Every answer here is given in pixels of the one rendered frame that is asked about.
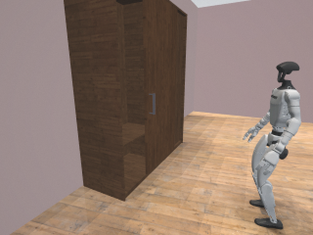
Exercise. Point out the left robot forearm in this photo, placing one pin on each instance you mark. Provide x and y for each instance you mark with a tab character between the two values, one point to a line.
286	136

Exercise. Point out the robot left hand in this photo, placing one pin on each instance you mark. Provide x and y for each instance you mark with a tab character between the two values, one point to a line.
271	158

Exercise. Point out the robot torso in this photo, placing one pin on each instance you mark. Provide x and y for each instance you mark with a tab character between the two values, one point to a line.
279	115

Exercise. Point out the robot right hand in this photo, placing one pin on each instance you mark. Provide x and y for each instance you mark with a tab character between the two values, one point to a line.
253	132

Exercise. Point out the left robot upper arm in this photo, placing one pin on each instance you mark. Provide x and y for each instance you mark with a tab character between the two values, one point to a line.
292	98

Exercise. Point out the robot left shin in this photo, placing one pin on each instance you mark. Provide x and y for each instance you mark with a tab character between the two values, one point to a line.
268	201

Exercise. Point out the right robot forearm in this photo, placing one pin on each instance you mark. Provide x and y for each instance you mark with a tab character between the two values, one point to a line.
263	121

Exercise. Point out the wardrobe door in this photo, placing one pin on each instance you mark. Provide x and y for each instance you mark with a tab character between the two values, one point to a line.
179	65
160	57

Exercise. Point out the handle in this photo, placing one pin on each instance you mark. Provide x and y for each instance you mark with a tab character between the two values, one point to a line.
154	104
183	91

